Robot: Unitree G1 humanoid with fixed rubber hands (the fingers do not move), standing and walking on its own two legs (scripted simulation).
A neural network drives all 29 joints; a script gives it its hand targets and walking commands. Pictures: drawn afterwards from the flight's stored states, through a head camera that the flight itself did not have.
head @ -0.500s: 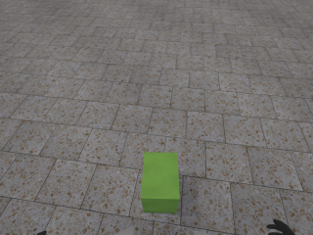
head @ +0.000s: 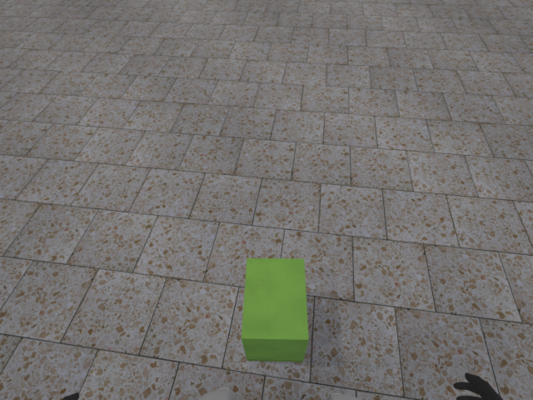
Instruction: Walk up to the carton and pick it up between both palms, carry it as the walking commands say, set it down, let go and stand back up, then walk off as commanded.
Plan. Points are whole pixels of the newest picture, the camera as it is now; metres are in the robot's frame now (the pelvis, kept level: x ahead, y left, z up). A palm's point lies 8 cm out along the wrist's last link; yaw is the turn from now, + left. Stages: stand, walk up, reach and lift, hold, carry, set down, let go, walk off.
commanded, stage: walk up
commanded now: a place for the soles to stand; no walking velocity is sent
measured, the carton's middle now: (275, 310) +0.48 +0.00 -0.61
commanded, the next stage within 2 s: reach and lift in 0.50 s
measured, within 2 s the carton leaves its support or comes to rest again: neither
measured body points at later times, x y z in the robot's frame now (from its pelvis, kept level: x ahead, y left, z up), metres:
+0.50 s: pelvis +0.00 +0.00 +0.00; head +0.02 -0.01 +0.45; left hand +0.09 +0.33 -0.08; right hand +0.11 -0.32 -0.10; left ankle +0.06 +0.12 -0.70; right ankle +0.03 -0.15 -0.70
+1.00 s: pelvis +0.01 +0.01 +0.00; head +0.10 +0.01 +0.43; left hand +0.21 +0.32 -0.09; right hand +0.22 -0.29 -0.09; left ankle +0.06 +0.12 -0.70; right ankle +0.03 -0.14 -0.70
